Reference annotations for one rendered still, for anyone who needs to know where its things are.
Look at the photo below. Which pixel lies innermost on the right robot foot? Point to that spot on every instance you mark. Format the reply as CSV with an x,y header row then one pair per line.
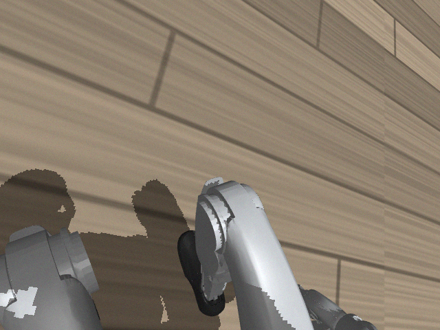
x,y
192,271

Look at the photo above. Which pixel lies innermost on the right robot arm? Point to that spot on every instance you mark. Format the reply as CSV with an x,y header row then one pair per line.
x,y
353,322

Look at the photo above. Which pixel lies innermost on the right robot hand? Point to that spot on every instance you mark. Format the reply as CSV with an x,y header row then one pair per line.
x,y
325,312

